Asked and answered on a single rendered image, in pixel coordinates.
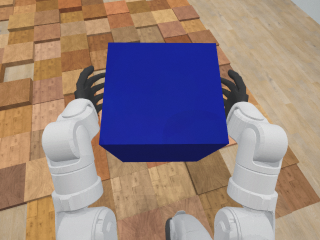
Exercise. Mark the right robot hand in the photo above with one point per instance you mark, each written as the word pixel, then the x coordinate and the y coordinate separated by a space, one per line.
pixel 237 91

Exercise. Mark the left robot hand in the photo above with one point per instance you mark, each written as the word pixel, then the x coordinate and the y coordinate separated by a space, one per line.
pixel 84 89

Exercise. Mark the robot right thigh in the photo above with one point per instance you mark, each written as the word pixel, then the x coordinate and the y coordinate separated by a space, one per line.
pixel 187 227

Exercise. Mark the robot left upper arm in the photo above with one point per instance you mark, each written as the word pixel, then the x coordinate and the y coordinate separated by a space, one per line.
pixel 95 223

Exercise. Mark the carton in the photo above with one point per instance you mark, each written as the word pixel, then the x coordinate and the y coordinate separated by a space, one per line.
pixel 162 102

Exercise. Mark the left robot forearm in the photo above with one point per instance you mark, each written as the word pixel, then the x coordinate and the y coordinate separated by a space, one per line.
pixel 70 158

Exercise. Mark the robot right upper arm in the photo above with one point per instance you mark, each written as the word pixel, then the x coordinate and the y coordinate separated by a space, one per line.
pixel 236 223

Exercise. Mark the right robot forearm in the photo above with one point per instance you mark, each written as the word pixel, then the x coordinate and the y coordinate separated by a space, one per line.
pixel 261 148

